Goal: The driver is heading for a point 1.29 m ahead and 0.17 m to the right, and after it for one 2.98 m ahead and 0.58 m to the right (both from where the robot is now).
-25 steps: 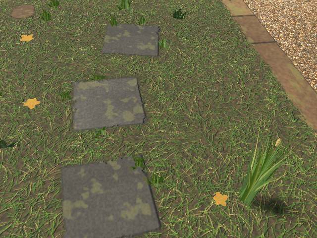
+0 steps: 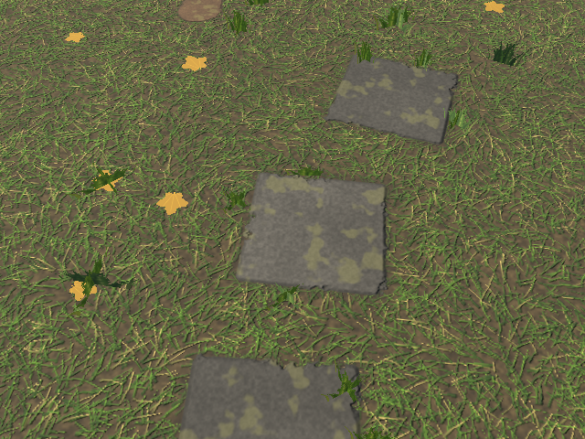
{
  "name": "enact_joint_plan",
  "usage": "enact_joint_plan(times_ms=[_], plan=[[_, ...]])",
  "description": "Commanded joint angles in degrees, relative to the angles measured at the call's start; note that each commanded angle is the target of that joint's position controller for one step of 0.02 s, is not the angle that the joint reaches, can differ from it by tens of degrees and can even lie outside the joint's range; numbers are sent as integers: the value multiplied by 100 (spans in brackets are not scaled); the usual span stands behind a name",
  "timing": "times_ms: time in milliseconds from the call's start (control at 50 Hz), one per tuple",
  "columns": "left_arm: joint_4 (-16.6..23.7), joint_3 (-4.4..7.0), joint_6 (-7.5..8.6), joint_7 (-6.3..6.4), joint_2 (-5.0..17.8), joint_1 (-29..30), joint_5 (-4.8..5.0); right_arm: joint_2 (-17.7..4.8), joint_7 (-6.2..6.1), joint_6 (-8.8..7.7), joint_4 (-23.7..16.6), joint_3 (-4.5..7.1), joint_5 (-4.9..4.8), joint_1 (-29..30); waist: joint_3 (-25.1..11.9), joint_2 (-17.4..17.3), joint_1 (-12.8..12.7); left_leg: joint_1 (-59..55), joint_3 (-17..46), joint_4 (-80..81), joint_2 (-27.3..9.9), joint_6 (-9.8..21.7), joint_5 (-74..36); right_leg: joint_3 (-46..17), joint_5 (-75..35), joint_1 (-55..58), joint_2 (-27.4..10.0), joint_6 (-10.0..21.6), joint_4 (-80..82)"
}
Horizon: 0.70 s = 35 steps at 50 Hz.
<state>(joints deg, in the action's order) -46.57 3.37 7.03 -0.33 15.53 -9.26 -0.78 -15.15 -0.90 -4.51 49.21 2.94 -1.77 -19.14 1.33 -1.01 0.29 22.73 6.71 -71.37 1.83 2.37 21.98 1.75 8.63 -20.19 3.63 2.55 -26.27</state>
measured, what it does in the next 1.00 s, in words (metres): walks ahead: left foot, then right foot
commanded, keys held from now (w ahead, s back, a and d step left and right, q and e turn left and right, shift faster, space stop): w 0.40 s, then w+e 0.60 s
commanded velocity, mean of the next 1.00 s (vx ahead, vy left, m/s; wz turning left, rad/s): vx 0.50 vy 0.00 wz -0.15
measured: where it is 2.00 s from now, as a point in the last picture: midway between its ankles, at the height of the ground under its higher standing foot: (345, 235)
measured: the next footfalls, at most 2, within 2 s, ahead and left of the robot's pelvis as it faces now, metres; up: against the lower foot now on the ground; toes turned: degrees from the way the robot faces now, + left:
left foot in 0.36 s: +0.35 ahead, +0.16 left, +0.00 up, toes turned +4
right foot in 0.94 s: +0.65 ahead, -0.07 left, +0.00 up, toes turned -15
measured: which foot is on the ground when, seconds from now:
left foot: up 0.00-0.34, down 0.36-0.96, up 0.98-1.00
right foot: down 0.00-0.36, up 0.38-0.92, down 0.94-1.00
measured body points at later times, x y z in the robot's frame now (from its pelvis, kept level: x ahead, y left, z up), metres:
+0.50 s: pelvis +0.27 +0.08 +0.01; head +0.29 +0.10 +0.46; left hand +0.31 +0.35 -0.14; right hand +0.41 -0.18 -0.09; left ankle +0.31 +0.16 -0.73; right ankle +0.20 -0.08 -0.64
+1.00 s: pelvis +0.54 +0.02 -0.02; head +0.58 +0.02 +0.43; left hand +0.78 +0.23 -0.11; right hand +0.50 -0.25 -0.15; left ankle +0.36 +0.18 -0.65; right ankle +0.61 -0.06 -0.73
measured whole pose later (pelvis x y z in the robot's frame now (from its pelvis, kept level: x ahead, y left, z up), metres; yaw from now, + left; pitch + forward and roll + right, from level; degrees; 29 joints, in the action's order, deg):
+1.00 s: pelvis +0.54 +0.02 -0.02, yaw -14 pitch +2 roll +0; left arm -41.0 3.6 3.3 -3.0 15.3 -5.3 1.1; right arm -15.1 -0.9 -4.4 50.9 2.5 -0.3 -18.6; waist 2.9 0.7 1.3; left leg 8.8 -5.0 -60.1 -2.5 -0.1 28.5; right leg 3.5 10.9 -28.3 3.4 7.1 -37.0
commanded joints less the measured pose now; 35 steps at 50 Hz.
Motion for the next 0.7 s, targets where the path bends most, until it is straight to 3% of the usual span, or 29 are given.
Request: enact_joint_plan(times_ms=[20, 60, 100, 140, 160, 180, 240, 280, 300, 320, 340, 360, 380, 400, 420, 440, 460, 480, 500, 560, 620, 700], plan=[[19, 47, 92, -53, 345, -384, -23, -382, -25, -59, -440, 75, 4, 36, -232, 410, -36, 1444, 70, -28, -745, 49, -438, -1994, -461, 1322, -1658, 1064, 1579], [-155, 52, 135, -77, 401, -528, 52, -205, -17, -43, -592, 9, 30, 230, -139, 410, 54, 1508, -94, 547, -898, 92, -583, -1586, -1001, 1164, -1582, 1140, 1740], [-224, 96, 124, -56, 623, -597, 77, -161, 0, -48, -788, -60, 100, 638, -69, 319, 17, 1612, -229, 1326, -1002, 0, -1039, -1275, -1534, 1114, -1593, 1185, 1841], [-262, 109, 74, -39, 747, -643, 114, -92, 42, -58, -927, -139, 99, 1077, -41, 293, -94, 1360, -388, 2265, -972, -21, -1718, -887, -1703, 1022, -1436, 1055, 1859], [-322, 63, 78, -65, 706, -848, 187, -69, 73, -39, -955, -154, 143, 1261, -15, 202, -228, 1158, -483, 2708, -865, -42, -2033, -734, -1493, 1000, -1382, 1005, 1917], [-404, 46, 40, -67, 767, -1014, 217, -3, 99, -36, -1008, -178, 115, 1455, 54, 274, -290, 1027, -603, 3061, -765, -79, -2259, -695, -1413, 1033, -1375, 1001, 1885], [-554, 43, -41, -82, 921, -1278, 242, -276, 160, -36, -1165, -136, 21, 1910, 196, 483, -442, 945, -696, 3616, -624, -81, -2262, -731, -1188, 1479, -1580, 902, 1740], [-662, 32, -100, -79, 940, -1398, 281, -391, 199, -54, -1288, -102, 21, 2088, 207, 561, -416, 820, -702, 3896, -560, 21, -1998, -792, -1169, 1817, -1773, 796, 1560], [-684, 37, -115, -76, 973, -1348, 292, -505, 214, -49, -1302, -63, 34, 2031, 169, 606, -324, 555, -696, 4006, -526, 101, -1874, -738, -1191, 1877, -1801, 685, 1440], [-694, 24, -138, -67, 983, -1244, 288, -601, 208, -41, -1217, 3, 64, 1691, 15, 613, -74, 22, -794, 4131, -411, 185, -1774, -607, -1661, 1854, -1712, 571, 1065], [-678, -24, -156, -43, 856, -1191, 234, -850, 185, -8, -941, 165, 122, 827, -483, 465, 322, -1232, -830, 4165, -291, 337, -1753, -373, -2450, 1540, -1458, 423, 170], [-513, -126, -149, -12, 681, -1086, 116, -1296, 123, 24, -697, 336, 159, -290, -1252, -55, 761, -2760, 29, 4147, -1055, 647, -1806, 22, -1697, 640, -1056, 173, -1511], [-424, -351, -42, -40, -46, -1778, 89, -1832, 136, 86, -587, 438, 194, -766, -2077, -1618, 511, -4567, 2608, 4866, -2367, 1553, -804, 87, 1496, -1424, -141, -167, -3650], [-491, -254, 61, -62, 395, -1693, 216, -1289, 188, 66, -605, 295, 166, -739, -2185, -1248, 564, -4467, 3701, 5623, -2488, 1629, 19, -697, 2383, -2111, -248, -91, -4580], [-373, -134, 96, -61, 786, -1203, 361, -938, 211, 9, -634, 192, 155, -262, -1208, -745, 469, -3733, 2846, 5660, -2316, 1332, -133, -741, 1951, -2517, -552, 40, -4807], [-309, -138, 76, -13, 723, -890, 343, -729, 228, -32, -701, 125, 158, 217, -759, -298, 299, -2960, 2013, 5731, -2110, 1158, -806, -667, 1367, -2362, -834, 70, -4619], [-332, -116, 21, 8, 676, -798, 280, -530, 242, -92, -725, 77, 158, 516, -490, -216, 135, -2371, 1390, 5888, -1885, 1072, -1386, -702, 935, -2130, -1015, 32, -4338], [-354, -94, -61, 15, 591, -881, 243, -424, 254, -148, -677, 58, 188, 635, -416, -355, -31, -2021, 937, 6063, -1696, 952, -1691, -779, 646, -1775, -1161, 14, -4105], [-413, -64, -161, -2, 543, -981, 276, -397, 248, -189, -639, 70, 216, 676, -323, -374, -118, -1793, 640, 6206, -1600, 907, -1878, -783, 539, -1556, -1153, -20, -4019], [-371, -14, -361, -18, 382, -905, 253, -529, 225, -292, -419, 139, 262, 459, -112, -283, -169, -1622, -119, 6378, -1524, 939, -2689, -892, 69, -1773, -1055, -81, -3796], [-186, 32, -382, 8, 344, -462, 231, -563, 133, -291, -283, 143, 311, 341, 55, -241, -65, -1635, -631, 6459, -1466, 839, -2776, -1006, -723, -2136, -944, -171, -3080], [76, -6, -344, -107, 244, 204, 173, -711, 27, -261, -162, 149, 270, 250, 260, -159, 150, -1803, -1146, 6582, -1436, 650, -2745, -651, -1603, -2069, -875, -135, -1886]])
